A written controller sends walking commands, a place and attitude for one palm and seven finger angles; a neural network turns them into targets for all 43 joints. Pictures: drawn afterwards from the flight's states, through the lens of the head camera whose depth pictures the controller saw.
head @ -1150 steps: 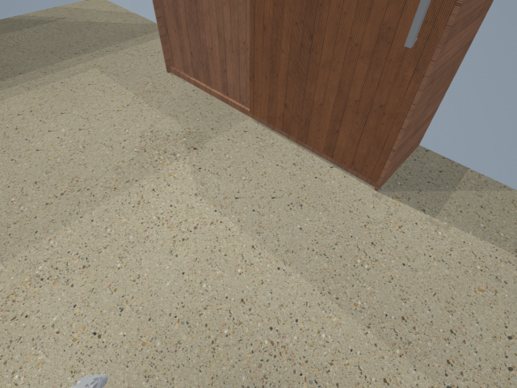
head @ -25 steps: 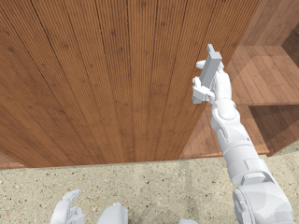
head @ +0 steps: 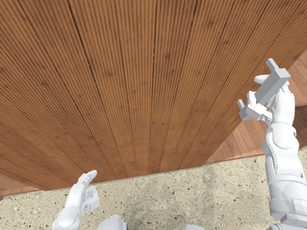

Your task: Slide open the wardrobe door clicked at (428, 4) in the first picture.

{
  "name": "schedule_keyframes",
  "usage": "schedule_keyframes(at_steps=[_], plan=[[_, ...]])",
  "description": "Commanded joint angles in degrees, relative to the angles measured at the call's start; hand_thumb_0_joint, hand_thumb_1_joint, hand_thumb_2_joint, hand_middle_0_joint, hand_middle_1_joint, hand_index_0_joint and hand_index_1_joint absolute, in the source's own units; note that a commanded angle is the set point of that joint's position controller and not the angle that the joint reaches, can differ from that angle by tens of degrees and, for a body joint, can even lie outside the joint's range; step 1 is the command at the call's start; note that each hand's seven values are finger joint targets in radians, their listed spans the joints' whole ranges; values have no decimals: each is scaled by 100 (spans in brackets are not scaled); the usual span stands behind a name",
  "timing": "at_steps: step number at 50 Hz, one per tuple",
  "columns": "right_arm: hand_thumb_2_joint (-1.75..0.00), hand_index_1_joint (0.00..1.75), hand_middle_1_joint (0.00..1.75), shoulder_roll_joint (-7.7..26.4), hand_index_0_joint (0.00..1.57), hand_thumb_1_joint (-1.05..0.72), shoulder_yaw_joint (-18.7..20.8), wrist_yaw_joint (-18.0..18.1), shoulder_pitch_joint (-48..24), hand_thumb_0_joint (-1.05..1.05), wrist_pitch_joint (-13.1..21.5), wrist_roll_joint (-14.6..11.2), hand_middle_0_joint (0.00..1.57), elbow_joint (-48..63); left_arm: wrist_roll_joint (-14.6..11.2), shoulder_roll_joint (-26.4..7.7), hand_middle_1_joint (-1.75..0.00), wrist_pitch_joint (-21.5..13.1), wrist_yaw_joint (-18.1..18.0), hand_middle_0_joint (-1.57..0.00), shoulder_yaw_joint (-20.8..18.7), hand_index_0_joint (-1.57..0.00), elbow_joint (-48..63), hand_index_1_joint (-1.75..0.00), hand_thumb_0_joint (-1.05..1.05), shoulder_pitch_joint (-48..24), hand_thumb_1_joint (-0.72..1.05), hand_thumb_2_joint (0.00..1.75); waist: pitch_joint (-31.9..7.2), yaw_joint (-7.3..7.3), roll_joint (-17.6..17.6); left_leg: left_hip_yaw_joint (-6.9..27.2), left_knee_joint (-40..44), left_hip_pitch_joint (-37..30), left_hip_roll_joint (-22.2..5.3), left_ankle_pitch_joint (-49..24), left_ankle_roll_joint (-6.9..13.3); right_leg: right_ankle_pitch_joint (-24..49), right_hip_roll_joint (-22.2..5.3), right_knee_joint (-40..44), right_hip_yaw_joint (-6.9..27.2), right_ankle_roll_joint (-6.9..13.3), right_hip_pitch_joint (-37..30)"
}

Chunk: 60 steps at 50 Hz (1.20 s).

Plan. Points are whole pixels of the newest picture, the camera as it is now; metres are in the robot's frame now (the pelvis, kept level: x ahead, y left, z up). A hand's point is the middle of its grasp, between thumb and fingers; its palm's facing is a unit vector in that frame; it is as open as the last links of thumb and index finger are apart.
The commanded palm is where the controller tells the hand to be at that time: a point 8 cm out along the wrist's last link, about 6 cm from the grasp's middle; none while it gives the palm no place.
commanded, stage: stop walking and hold the door there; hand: right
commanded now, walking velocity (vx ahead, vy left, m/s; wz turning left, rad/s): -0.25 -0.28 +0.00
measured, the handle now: (256, 91) +0.41 -0.29 +0.09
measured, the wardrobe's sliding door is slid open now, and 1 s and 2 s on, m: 0.66 0.66 0.66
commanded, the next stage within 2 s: none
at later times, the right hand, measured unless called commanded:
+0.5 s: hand (253, 104) +0.37 -0.27 +0.10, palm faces +0.41 +0.89 -0.20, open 6.2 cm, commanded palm +0.33 -0.30 +0.10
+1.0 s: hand (254, 104) +0.37 -0.27 +0.10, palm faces +0.38 +0.90 -0.21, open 5.9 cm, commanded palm +0.33 -0.30 +0.10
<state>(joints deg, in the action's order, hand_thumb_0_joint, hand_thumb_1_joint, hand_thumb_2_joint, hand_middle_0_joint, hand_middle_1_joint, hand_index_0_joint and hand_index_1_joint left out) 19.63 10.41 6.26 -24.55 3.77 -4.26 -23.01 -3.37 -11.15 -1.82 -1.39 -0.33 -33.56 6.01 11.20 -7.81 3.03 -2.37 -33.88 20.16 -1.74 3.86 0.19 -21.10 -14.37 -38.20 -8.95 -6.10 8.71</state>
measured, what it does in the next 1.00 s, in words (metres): steps on the spot: right foot, then left foot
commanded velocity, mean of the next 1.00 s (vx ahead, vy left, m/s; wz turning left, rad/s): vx -0.05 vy -0.05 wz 0.00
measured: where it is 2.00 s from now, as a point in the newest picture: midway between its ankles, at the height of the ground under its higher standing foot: outside the picture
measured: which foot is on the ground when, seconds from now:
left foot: down 0.00-0.34, up 0.36-0.54, down 0.56-1.00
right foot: down 0.00-0.00, up 0.02-0.30, down 0.32-1.00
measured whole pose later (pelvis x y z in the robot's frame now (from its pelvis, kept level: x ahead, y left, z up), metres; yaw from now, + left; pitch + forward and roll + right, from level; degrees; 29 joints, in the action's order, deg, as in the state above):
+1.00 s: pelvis -0.02 -0.02 +0.01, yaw +9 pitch -1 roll +0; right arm 22.8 19.3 9.1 -16.6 3.9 -2.2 -38.6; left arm -1.9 -16.2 -4.2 -7.4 0.3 -42.3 16.4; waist -3.7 1.0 0.3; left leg -1.7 -26.4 12.4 -1.1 12.6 -0.6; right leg -10.3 -2.9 -26.2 -12.3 2.9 14.6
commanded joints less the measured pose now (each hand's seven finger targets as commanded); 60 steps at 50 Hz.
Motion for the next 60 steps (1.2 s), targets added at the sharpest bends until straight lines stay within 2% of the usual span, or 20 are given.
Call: schedule_keyframes(at_steps=[1,2,3,5,9,13,14,16,17,19,21,25,26,29,34,42,46,52,56,60], plan=[[-90,140,140,1821,45,-90,986,48,-1280,0,454,228,45,1559,64,-705,-30,-398,-291,-20,-281,-20,617,-30,0,-183,90,90,-3593,563,-1514,2058,232,-3008,-2201,-7603,1050,-1897,1226,-3319,745,259,1736],[-90,140,140,2125,45,-90,1364,93,-1130,0,388,232,45,1518,68,-697,-30,-437,-363,-20,-213,-20,552,-30,0,-62,90,90,-2941,627,-1234,1840,407,-2443,-1989,-6697,817,-1647,1074,-3088,828,262,1899],[-90,140,140,2017,45,-90,1238,97,-1200,0,393,228,45,1691,7,-793,-30,-424,-405,-20,-159,-20,500,-30,0,-150,90,90,-2872,572,-1404,1884,291,-2417,-1953,-6314,899,-1722,1070,-3023,865,223,2078],[-90,140,140,2359,45,-90,1620,255,-1378,0,418,199,45,1836,40,-895,-30,-371,-508,-20,-117,-20,296,-30,0,-311,90,90,-3092,606,-1134,1777,216,-2531,-2028,-5932,1065,-1633,1107,-2296,862,252,1972],[-90,140,140,2329,45,-90,1677,348,-1090,0,407,200,45,1648,26,-882,-30,-277,-520,-20,-68,-20,318,-30,0,-446,90,90,-3536,651,-1206,1425,334,-2327,-1847,-4943,964,-784,1429,-1319,583,239,1333],[-90,140,140,2138,45,-90,1375,316,-1119,0,412,195,45,1716,6,-1043,-30,-193,-512,-20,-158,-20,313,-30,0,-351,90,90,-3204,764,-689,1183,477,-1289,-1567,-3131,663,453,1381,163,580,276,164],[-90,140,140,2010,45,-90,1219,303,-1180,0,431,184,45,1821,13,-1101,-30,-185,-520,-20,-201,-20,305,-30,0,-314,90,90,-3045,814,-424,995,415,-782,-1306,-2110,466,1246,1224,695,571,321,-386],[-90,140,140,1773,45,-90,1088,308,-1009,0,481,178,45,1973,34,-1322,-30,-226,-506,-20,-263,-20,445,-30,0,-293,90,90,-2695,661,1218,176,-423,54,-158,1582,-98,3704,-432,1534,2015,1089,-500],[-90,140,140,1535,45,-90,907,312,-871,0,454,175,45,1982,43,-1172,-30,-239,-432,-20,-248,-20,581,-30,0,-221,90,90,-2569,614,1575,173,-1330,-32,169,2887,-67,3332,-615,1931,2071,1431,23],[-90,140,140,943,45,-90,363,215,-768,0,398,215,45,1643,96,-1094,-30,-339,-415,-20,-183,-20,495,-30,0,-285,90,90,-2226,657,1561,136,-1780,-33,172,2553,6,1621,-355,2232,1632,1349,555],[-90,140,140,1483,45,-90,772,257,-1004,0,432,259,45,1816,152,-1211,-30,-454,-473,-20,-239,-20,348,-30,0,-10,90,90,-2401,726,1851,122,-1512,22,28,2187,-27,2473,-188,1922,1325,1271,-27],[-90,140,140,1734,45,-90,1061,287,-672,0,300,242,45,1292,131,-1261,-30,-590,-489,-20,-176,-20,327,-30,0,108,90,90,-2587,720,718,-90,393,-651,41,1531,-91,2948,48,1369,1037,1049,-422],[-90,140,140,1916,45,-90,1183,286,-684,0,313,267,45,1199,144,-1323,-30,-583,-493,-20,-186,-20,307,-30,0,101,90,90,-2586,690,523,27,999,-901,-58,972,-50,2640,98,1180,995,909,-266],[-90,140,140,2157,45,-90,1319,303,-825,0,350,277,45,1042,204,-1203,-30,-562,-548,-20,-134,-20,305,-30,0,71,90,90,-2622,850,-136,1342,1149,-962,-1130,-1156,447,1610,717,715,627,453,165],[-90,140,140,2114,45,-90,1339,317,-928,0,346,247,45,705,153,-1219,-30,-528,-612,-20,-145,-20,147,-30,0,161,90,90,-2796,728,182,595,919,-729,-394,42,77,1704,417,1335,838,663,-233],[-90,140,140,1994,45,-90,1133,327,-1212,0,435,324,45,110,180,-1320,-30,-547,-657,-20,-141,-20,-2,-30,0,267,90,90,-2159,736,778,209,849,-501,-55,1343,37,-569,245,2484,1097,738,250],[-90,140,140,1837,45,-90,973,293,-1262,0,472,325,45,-77,178,-1314,-30,-547,-655,-20,-155,-20,-8,-30,0,287,90,90,-2107,749,444,299,1061,-500,-135,1173,52,-279,333,2349,961,716,186],[-90,140,140,1915,45,-90,1025,245,-1229,0,529,319,45,-169,177,-1368,-30,-542,-653,-20,-233,-20,-19,-30,0,318,90,90,-2355,733,282,570,1225,-453,-348,197,97,1451,503,1635,686,662,-237],[-90,140,140,1982,45,-90,1064,280,-1067,0,520,269,45,-76,161,-1386,-30,-319,-632,-20,-278,-20,85,-30,0,216,90,90,-2465,742,204,1021,1119,-506,-887,-1280,242,2413,615,932,576,564,-240],[-90,140,140,2061,45,-90,1097,318,-1030,0,443,217,45,-62,124,-1377,-30,-60,-621,-20,-318,-20,217,-30,0,29,90,90,-2594,689,-558,1603,1146,-822,-1750,-2443,664,1480,995,53,623,407,263]])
